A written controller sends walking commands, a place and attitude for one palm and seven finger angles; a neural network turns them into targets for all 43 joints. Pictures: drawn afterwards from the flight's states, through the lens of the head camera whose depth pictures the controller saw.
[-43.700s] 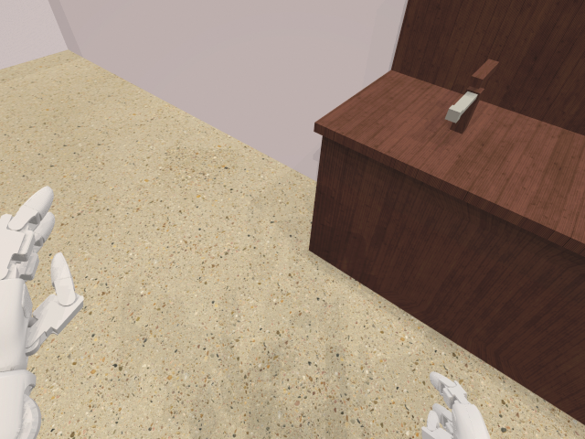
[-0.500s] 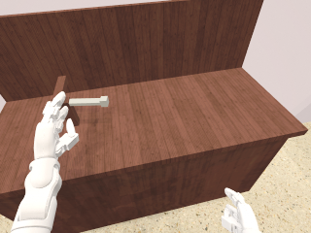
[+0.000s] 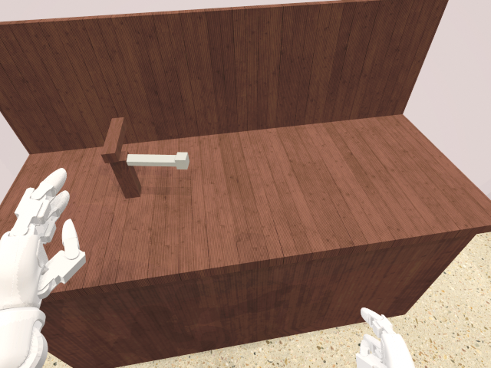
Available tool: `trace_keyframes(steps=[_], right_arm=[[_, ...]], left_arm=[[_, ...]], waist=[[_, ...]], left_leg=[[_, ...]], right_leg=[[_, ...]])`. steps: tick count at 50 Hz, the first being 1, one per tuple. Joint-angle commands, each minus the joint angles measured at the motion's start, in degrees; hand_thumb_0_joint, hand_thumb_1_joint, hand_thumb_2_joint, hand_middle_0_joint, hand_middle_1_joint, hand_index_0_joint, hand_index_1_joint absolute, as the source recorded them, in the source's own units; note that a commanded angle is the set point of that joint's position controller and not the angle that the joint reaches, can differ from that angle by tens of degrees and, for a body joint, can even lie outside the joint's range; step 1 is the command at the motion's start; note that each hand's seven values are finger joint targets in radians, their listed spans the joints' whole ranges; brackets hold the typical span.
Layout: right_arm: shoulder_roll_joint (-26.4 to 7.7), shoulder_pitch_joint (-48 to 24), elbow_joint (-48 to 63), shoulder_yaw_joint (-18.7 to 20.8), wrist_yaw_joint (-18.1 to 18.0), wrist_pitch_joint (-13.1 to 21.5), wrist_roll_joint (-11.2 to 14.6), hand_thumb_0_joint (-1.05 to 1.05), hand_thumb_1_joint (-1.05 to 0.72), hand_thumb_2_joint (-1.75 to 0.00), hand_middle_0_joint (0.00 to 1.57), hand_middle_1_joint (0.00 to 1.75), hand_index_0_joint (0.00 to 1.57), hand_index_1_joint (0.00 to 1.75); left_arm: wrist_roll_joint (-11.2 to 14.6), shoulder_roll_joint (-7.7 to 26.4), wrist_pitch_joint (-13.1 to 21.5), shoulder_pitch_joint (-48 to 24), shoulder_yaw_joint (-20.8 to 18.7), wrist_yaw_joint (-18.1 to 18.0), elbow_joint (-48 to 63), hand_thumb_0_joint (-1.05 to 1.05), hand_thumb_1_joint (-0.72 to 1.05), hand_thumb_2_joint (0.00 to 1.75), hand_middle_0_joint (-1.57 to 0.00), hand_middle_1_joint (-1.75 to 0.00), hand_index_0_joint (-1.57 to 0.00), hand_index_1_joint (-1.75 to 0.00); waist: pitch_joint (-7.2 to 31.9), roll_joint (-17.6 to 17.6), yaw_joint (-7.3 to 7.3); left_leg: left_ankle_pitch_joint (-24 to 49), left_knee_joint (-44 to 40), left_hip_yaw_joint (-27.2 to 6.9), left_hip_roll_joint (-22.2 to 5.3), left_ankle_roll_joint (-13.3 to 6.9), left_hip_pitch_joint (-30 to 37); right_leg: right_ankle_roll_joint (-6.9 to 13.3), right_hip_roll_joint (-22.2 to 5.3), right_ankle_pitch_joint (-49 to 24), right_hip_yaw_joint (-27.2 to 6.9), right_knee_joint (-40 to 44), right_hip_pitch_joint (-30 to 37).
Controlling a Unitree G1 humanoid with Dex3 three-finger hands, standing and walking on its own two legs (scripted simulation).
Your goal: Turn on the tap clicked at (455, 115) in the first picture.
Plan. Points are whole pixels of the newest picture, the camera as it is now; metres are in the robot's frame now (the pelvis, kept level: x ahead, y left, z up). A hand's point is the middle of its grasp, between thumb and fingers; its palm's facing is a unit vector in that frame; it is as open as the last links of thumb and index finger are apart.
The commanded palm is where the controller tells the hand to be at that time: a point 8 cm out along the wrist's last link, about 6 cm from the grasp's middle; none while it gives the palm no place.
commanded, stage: draw the hand back beside the body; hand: left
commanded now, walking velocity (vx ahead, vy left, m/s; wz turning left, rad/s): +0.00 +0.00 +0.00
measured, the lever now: (182, 160) +0.52 +0.22 +0.04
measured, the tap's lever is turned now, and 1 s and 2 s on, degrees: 78 78 78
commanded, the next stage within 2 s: step back with the hand held close in 0.24 s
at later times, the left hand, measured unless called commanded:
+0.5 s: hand (66, 250) +0.20 +0.25 +0.17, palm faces +0.42 -0.83 -0.37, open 7.4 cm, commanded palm +0.14 +0.28 +0.17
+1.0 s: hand (39, 310) +0.13 +0.26 +0.15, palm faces +0.38 -0.82 -0.43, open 7.4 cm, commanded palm +0.08 +0.30 +0.17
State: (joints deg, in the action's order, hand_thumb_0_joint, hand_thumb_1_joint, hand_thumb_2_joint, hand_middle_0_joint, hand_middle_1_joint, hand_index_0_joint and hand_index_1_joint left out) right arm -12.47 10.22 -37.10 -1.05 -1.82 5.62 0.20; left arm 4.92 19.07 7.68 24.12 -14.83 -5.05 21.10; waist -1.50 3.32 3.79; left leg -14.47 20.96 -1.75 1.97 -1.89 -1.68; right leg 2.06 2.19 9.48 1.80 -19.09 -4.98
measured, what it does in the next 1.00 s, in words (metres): shifts its weight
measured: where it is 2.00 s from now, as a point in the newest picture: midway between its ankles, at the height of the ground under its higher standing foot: outside the picture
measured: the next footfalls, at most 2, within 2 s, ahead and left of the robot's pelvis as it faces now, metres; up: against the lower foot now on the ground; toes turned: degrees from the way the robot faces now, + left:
right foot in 1.60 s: -0.16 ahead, -0.13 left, +0.00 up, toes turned +2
left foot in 1.84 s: -0.14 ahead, +0.08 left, +0.00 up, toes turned +0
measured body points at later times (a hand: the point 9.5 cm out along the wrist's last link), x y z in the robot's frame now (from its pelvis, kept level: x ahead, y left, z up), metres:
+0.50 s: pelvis -0.01 +0.00 +0.00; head -0.02 -0.02 +0.45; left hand +0.17 +0.29 +0.19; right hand +0.18 -0.22 -0.08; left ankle -0.03 +0.10 -0.75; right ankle +0.02 -0.10 -0.75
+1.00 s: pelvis -0.08 +0.02 -0.01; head -0.05 +0.01 +0.44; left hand +0.11 +0.30 +0.17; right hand +0.10 -0.22 -0.10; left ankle -0.03 +0.10 -0.75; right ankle +0.02 -0.10 -0.75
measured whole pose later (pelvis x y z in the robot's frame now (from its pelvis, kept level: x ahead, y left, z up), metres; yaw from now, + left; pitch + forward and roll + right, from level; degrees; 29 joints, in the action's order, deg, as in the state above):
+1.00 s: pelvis -0.08 +0.02 -0.01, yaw +0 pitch +0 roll -1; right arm -13.6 11.7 -31.7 0.0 -3.1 2.8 0.9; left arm 1.6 20.3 11.7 28.1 -19.0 -8.0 27.5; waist -2.6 1.7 1.4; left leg -12.5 31.6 -0.6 2.9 -3.4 -19.7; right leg 0.4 1.0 6.4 1.7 -26.1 -21.2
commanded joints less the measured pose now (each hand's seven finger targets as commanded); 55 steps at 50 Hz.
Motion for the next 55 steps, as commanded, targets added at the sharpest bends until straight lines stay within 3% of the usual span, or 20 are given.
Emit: trace_keyframes(steps=[1,4,6,9,10,17,18,19,21,25,26,30,33,35,40,43,46,50,51,55], right_arm=[[-5.9,-8.5,9.1,2.5,-0.6,3.1,0.3,0.00,-0.90,-0.90,0.20,0.30,0.20,0.30],[-6.0,-8.3,8.9,2.6,-1.1,3.2,0.5,0.00,-0.90,-0.90,0.20,0.30,0.20,0.30],[-6.0,-8.5,9.0,2.6,-1.4,3.5,0.4,0.00,-0.90,-0.90,0.20,0.30,0.20,0.30],[-5.8,-8.4,9.2,2.5,-1.4,3.9,0.2,0.00,-0.90,-0.90,0.20,0.30,0.20,0.30],[-5.9,-8.6,9.1,2.4,-1.3,3.9,0.3,0.00,-0.90,-0.90,0.20,0.30,0.20,0.30],[-5.5,-8.6,8.9,2.2,-1.1,4.2,0.2,0.00,-0.90,-0.90,0.20,0.30,0.20,0.30],[-5.7,-8.8,9.0,2.3,-1.2,4.3,0.2,0.00,-0.90,-0.90,0.20,0.30,0.20,0.30],[-6.0,-7.6,11.9,1.7,-1.9,2.9,1.0,0.00,-0.90,-0.90,0.20,0.30,0.20,0.30],[-5.7,-7.3,10.4,1.6,-2.2,1.4,0.6,0.00,-0.90,-0.90,0.20,0.30,0.20,0.30],[-6.7,-6.8,12.8,2.6,-1.9,-0.2,0.6,0.00,-0.90,-0.90,0.20,0.30,0.20,0.30],[-6.9,-6.5,13.2,2.7,-1.9,-0.5,0.6,0.00,-0.90,-0.90,0.20,0.30,0.20,0.30],[-7.4,-6.5,14.7,3.3,-2.1,-1.5,0.8,0.00,-0.90,-0.90,0.20,0.30,0.20,0.30],[-7.0,-5.9,15.2,3.7,-2.4,-1.6,0.8,0.00,-0.90,-0.90,0.20,0.30,0.20,0.30],[-7.2,-6.1,15.0,3.8,-2.5,-1.4,0.8,0.00,-0.90,-0.90,0.20,0.30,0.20,0.30],[-7.7,-5.2,14.7,4.2,-2.4,-0.7,0.9,0.00,-0.90,-0.90,0.20,0.30,0.20,0.30],[-8.0,-4.2,14.7,4.4,-2.1,-0.5,1.1,0.00,-0.90,-0.90,0.20,0.30,0.20,0.30],[-8.2,-3.8,14.4,4.3,-2.1,-0.1,0.9,0.00,-0.90,-0.90,0.20,0.30,0.20,0.30],[-9.1,-4.6,14.7,4.3,-2.3,0.6,0.6,0.00,-0.90,-0.90,0.20,0.30,0.20,0.30],[-8.7,-4.1,14.6,4.2,-2.3,0.6,0.6,0.00,-0.90,-0.90,0.20,0.30,0.20,0.30],[-8.4,-3.9,14.6,4.6,-2.1,1.1,0.4,0.00,-0.90,-0.90,0.20,0.30,0.20,0.30]], left_arm=[[-0.1,8.2,3.5,-7.4,-5.0,-1.0,13.1,0.00,0.90,0.90,-0.20,-0.30,-0.20,-0.30],[-0.2,8.1,3.2,-8.8,-4.7,-1.2,10.7,0.00,0.90,0.90,-0.20,-0.30,-0.20,-0.30],[-0.3,9.3,3.6,-10.3,-5.7,-1.5,12.1,0.00,0.90,0.90,-0.20,-0.30,-0.20,-0.30],[-0.2,9.2,3.8,-8.5,-5.9,-1.7,12.6,0.00,0.90,0.90,-0.20,-0.30,-0.20,-0.30],[-0.2,9.8,3.7,-8.5,-6.3,-1.7,13.3,0.00,0.90,0.90,-0.20,-0.30,-0.20,-0.30],[-0.2,9.1,3.7,-7.3,-6.1,-1.7,12.6,0.00,0.90,0.90,-0.20,-0.30,-0.20,-0.30],[0.0,11.7,3.9,-9.2,-8.4,-2.0,14.6,0.00,0.90,0.90,-0.20,-0.30,-0.20,-0.30],[0.4,17.0,5.7,-14.0,-15.2,-2.5,16.4,0.00,0.90,0.90,-0.20,-0.30,-0.20,-0.30],[0.0,12.2,6.1,-7.5,-11.6,-1.9,9.8,0.00,0.90,0.90,-0.20,-0.30,-0.20,-0.30],[-0.5,7.8,5.7,-1.1,-7.3,-1.1,11.3,0.00,0.90,0.90,-0.20,-0.30,-0.20,-0.30],[-0.5,8.1,5.6,0.6,-7.3,-1.3,11.4,0.00,0.90,0.90,-0.20,-0.30,-0.20,-0.30],[-1.0,12.6,5.9,1.7,-10.9,-2.3,17.3,0.00,0.90,0.90,-0.20,-0.30,-0.20,-0.30],[-1.1,13.6,6.5,2.3,-12.5,-2.9,18.8,0.00,0.90,0.90,-0.20,-0.30,-0.20,-0.30],[-1.4,15.1,6.9,1.1,-13.7,-3.3,20.9,0.00,0.90,0.90,-0.20,-0.30,-0.20,-0.30],[-1.9,12.1,6.8,2.5,-11.8,-3.5,18.6,0.00,0.90,0.90,-0.20,-0.30,-0.20,-0.30],[-2.4,10.6,6.8,2.4,-10.4,-3.7,16.8,0.00,0.90,0.90,-0.20,-0.30,-0.20,-0.30],[-2.9,10.4,7.2,1.4,-9.9,-4.1,17.9,0.00,0.90,0.90,-0.20,-0.30,-0.20,-0.30],[-4.4,13.3,8.1,-1.1,-12.8,-4.8,20.3,0.00,0.90,0.90,-0.20,-0.30,-0.20,-0.30],[-4.6,11.2,8.2,-1.7,-11.3,-4.7,20.6,0.00,0.90,0.90,-0.20,-0.30,-0.20,-0.30],[-4.9,13.0,8.6,-0.5,-13.8,-4.6,21.0,0.00,0.90,0.90,-0.20,-0.30,-0.20,-0.30]], waist=[[3.0,0.7,-0.69],[2.2,-0.5,-0.98],[4.2,0.9,-0.68],[6.6,-1.9,-0.15],[6.6,0.6,-0.26],[3.9,0.6,-0.09],[5.0,0.2,0.15],[0.0,-1.3,-1.66],[-0.1,-3.8,-2.23],[7.8,0.3,-2.32],[9.1,1.8,-2.18],[11.0,-1.8,-1.96],[10.4,-4.2,-1.93],[10.0,-0.9,-2.08],[7.3,0.7,-2.56],[5.3,-3.2,-2.88],[4.4,-2.8,-3.25],[4.5,2.1,-2.95],[5.0,3.3,-2.95],[7.7,1.8,-2.68]], left_leg=[[13.7,-2.7,-1.1,-2.9,1.7,-5.0],[10.2,-2.6,-0.9,-2.8,1.2,-5.3],[9.8,-2.6,-1.3,-2.4,1.1,-4.7],[11.8,-2.6,-1.5,-2.4,1.1,-4.4],[12.1,-2.5,-1.4,-2.4,1.3,-4.2],[11.8,-2.8,-1.5,-2.6,1.5,-5.7],[11.7,-2.6,-1.4,-2.6,1.3,-5.5],[7.6,-1.0,-2.5,-3.9,-0.2,-8.7],[7.0,-0.1,-3.6,-4.0,-0.4,-8.9],[14.6,0.7,-3.3,-5.4,-0.1,-7.6],[15.3,0.8,-3.2,-5.7,-0.1,-7.6],[14.3,0.9,-4.2,-6.0,-0.1,-10.6],[12.0,1.6,-4.5,-5.8,-0.3,-13.2],[10.7,1.2,-5.1,-6.1,-0.4,-14.3],[-0.3,-0.1,-6.3,-6.5,-1.1,-19.6],[-10.6,0.3,-6.8,-6.2,-1.7,-23.4],[-14.7,0.1,-7.4,-6.4,-2.1,-24.6],[-20.7,-5.0,-10.6,-8.9,-3.9,-33.5],[-21.3,-6.1,-11.3,-9.6,-4.3,-35.9],[-16.5,-3.8,-10.5,-9.4,-4.2,-35.5]], right_leg=[[0.5,-2.2,-7.0,-1.2,1.2,2.6],[0.2,-2.3,-4.2,-1.3,1.4,1.2],[0.4,-2.3,-3.8,-1.4,1.0,2.0],[0.4,-2.4,-5.6,-1.2,0.4,4.0],[0.5,-2.4,-5.9,-1.4,0.3,3.9],[0.6,-2.5,-5.5,-1.1,0.6,3.4],[0.6,-2.5,-5.9,-1.3,0.7,4.1],[-0.3,-5.4,-11.1,-7.0,2.8,-1.2],[-0.3,-7.1,-13.4,-6.9,2.6,-2.7],[-0.8,-7.6,-17.4,-5.7,-1.0,-0.3],[-1.0,-7.5,-17.2,-5.6,-1.5,-0.1],[-1.0,-7.6,-15.6,-5.7,-2.7,0.4],[-1.2,-7.7,-14.5,-6.2,-3.4,-0.5],[-1.1,-7.6,-12.6,-6.6,-4.0,-1.6],[-1.5,-6.3,-3.7,-6.7,-4.2,-3.3],[-1.4,-6.6,5.0,-7.7,-2.5,-5.4],[-1.2,-6.6,10.3,-7.7,-1.7,-7.6],[-2.3,-3.5,7.6,-6.2,-8.4,-0.6],[-2.6,-2.7,4.8,-5.4,-11.4,2.3],[-2.4,-2.7,-3.5,-6.0,-14.3,4.7]])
